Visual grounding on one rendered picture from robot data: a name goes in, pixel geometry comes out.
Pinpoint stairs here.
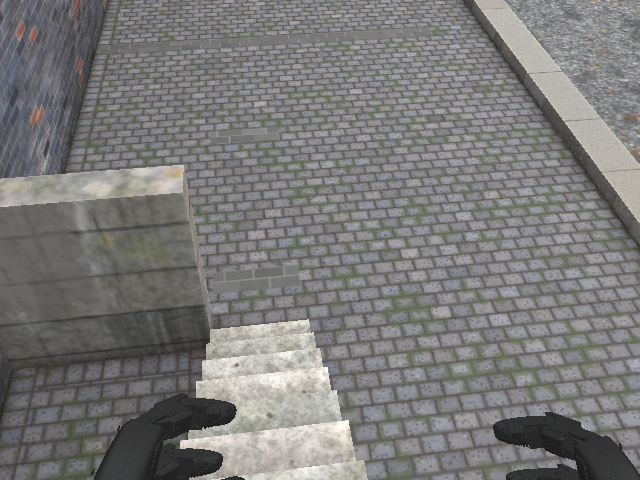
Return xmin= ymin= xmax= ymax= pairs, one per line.
xmin=180 ymin=319 xmax=368 ymax=480

